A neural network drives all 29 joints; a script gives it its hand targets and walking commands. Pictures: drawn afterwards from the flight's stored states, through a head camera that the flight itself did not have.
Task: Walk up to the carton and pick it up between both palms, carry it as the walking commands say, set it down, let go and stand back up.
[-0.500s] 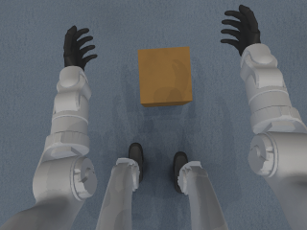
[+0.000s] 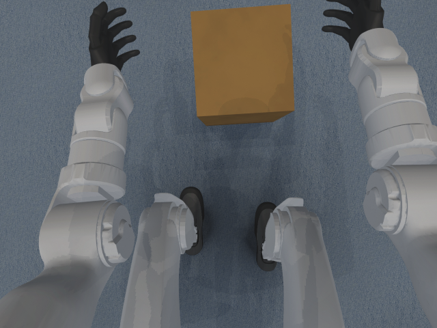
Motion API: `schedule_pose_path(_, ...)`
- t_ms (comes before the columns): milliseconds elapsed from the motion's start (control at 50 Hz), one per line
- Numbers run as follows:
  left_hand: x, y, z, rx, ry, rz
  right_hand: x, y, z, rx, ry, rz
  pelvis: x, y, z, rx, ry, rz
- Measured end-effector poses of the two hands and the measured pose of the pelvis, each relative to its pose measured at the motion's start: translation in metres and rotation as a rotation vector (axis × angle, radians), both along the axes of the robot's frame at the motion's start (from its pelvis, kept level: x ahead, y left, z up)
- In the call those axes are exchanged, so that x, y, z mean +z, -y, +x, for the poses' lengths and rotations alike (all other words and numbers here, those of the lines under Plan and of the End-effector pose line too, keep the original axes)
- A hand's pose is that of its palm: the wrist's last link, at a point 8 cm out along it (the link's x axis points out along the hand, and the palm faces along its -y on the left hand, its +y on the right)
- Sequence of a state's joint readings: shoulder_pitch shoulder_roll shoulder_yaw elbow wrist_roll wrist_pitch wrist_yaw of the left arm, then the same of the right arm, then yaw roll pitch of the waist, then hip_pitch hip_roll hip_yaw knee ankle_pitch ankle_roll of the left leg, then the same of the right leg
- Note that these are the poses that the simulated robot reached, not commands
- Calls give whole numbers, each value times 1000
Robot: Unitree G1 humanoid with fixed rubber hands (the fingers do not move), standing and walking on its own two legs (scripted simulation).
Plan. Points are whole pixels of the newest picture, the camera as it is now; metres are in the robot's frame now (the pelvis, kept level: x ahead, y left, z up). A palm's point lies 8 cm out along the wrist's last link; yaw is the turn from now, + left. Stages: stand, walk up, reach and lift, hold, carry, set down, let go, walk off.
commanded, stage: reach and lift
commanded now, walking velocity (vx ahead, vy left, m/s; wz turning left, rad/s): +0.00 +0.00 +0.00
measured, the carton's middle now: (239, 77) +0.56 -0.02 -0.39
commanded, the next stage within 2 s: none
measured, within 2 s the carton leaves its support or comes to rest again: neither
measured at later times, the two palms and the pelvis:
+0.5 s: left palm (143, 85) +0.51 +0.18 -0.26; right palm (322, 65) +0.55 -0.18 -0.26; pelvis -0.02 +0.00 -0.11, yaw +1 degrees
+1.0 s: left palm (150, 87) +0.52 +0.19 -0.32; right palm (311, 77) +0.54 -0.18 -0.33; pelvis -0.02 -0.01 -0.15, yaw +1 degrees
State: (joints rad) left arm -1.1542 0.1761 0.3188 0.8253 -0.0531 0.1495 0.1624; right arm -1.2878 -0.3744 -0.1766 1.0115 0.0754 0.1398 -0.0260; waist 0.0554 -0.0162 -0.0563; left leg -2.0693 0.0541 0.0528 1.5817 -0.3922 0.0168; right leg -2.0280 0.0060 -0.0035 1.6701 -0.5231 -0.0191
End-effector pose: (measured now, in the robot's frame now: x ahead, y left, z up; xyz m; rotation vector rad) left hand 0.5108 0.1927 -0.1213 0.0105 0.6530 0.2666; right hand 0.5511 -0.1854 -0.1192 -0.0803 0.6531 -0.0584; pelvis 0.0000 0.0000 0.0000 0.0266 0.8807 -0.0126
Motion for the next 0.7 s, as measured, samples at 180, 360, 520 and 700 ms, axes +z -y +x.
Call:
schedule_pose_path(180,-48,4,2,-10,-13,-8,-49,-6,0,-5,-13,4,-43,1,-9,6,21,6)
schedule_pose_path(360,-99,10,3,-23,-37,-17,-101,-8,-3,-9,-31,8,-80,2,-15,12,62,11)
schedule_pose_path(520,-147,10,-1,-27,-65,-15,-149,-8,-6,-8,-50,7,-108,4,-19,11,112,13)
schedule_pose_path(700,-191,5,1,-29,-93,-6,-200,-7,-12,0,-75,1,-137,5,-23,10,176,14)
